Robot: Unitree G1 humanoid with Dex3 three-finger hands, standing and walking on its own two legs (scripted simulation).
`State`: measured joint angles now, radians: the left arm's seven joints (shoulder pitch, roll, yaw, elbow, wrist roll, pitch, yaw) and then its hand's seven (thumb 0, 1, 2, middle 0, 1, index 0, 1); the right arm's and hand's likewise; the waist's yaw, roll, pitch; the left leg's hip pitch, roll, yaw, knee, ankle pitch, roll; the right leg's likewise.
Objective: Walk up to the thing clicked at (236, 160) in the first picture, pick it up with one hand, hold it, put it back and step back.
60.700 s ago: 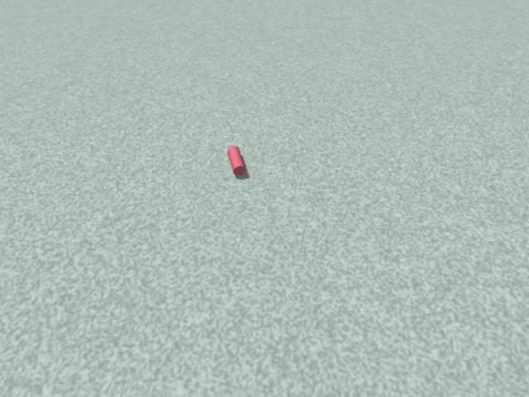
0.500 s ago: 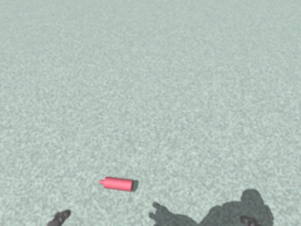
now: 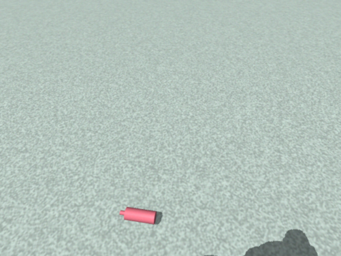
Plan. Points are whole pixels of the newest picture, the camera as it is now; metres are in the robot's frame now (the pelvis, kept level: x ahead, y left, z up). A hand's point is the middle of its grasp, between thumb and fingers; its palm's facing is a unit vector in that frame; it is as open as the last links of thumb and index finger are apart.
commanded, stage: stand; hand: left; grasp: from above
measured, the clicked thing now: (137, 215) +0.49 +0.23 -0.74
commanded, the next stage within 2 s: step back in 1.74 s
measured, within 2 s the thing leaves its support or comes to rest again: neither
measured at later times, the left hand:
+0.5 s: hand out of the picture +0.07 +0.23 -0.16, palm faces +0.03 -0.94 -0.34, open 7.4 cm
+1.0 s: hand out of the picture +0.08 +0.24 -0.15, palm faces +0.02 -0.94 -0.34, open 7.4 cm
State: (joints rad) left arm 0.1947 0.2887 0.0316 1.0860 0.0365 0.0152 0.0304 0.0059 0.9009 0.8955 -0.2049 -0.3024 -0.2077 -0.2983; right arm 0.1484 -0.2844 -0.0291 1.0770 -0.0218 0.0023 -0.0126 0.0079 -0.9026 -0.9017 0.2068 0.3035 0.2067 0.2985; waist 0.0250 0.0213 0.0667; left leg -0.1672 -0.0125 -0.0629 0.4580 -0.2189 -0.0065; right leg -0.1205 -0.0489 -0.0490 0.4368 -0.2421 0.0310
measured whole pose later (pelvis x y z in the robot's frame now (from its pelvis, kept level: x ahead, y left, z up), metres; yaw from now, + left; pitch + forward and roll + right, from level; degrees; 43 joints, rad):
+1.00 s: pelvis +0.02 -0.01 +0.01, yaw +0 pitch -3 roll +0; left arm 0.11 0.32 0.03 1.14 0.02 0.01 0.01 0.00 0.90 0.90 -0.20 -0.30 -0.21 -0.30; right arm 0.11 -0.33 0.00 1.13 -0.01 -0.01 -0.01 0.01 -0.90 -0.90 0.21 0.30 0.21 0.30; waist 0.01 0.02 0.07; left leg -0.12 0.00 -0.07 0.36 -0.19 -0.02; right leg -0.07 -0.03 -0.06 0.34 -0.21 0.02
